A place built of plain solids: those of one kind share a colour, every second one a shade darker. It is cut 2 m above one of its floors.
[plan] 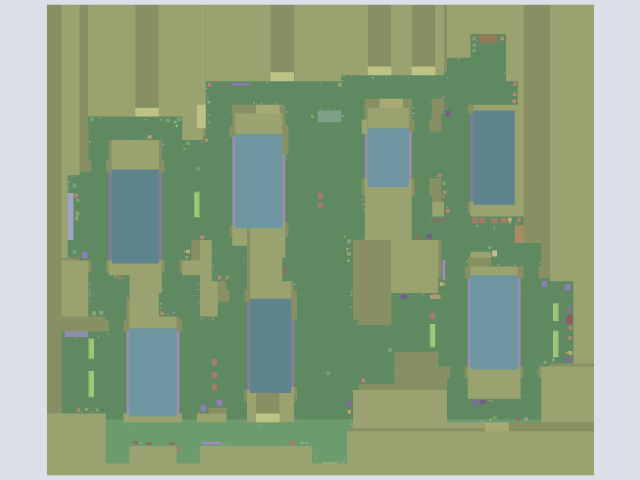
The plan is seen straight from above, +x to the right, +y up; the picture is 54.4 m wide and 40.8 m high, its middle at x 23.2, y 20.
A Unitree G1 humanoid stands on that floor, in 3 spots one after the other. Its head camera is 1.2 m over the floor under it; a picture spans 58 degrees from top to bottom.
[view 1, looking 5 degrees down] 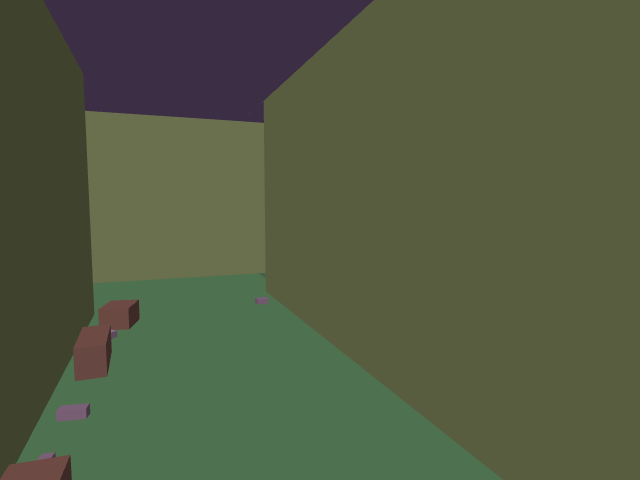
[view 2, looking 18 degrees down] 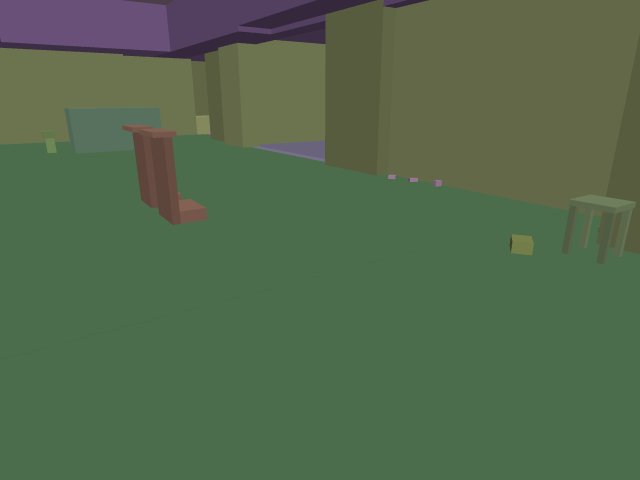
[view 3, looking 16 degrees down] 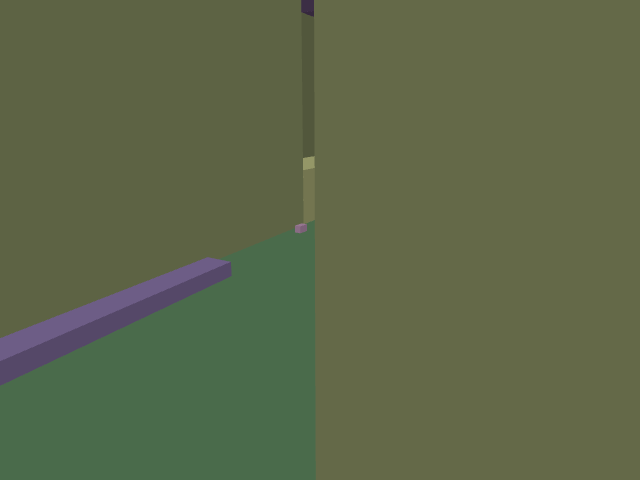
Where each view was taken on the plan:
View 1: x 12.12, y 3.12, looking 159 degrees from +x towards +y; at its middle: wall_rock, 3.86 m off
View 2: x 22.00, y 18.38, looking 56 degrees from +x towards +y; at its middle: floor_strip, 3.88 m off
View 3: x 14.88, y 31.00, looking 29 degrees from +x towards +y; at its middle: wall_rock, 1.04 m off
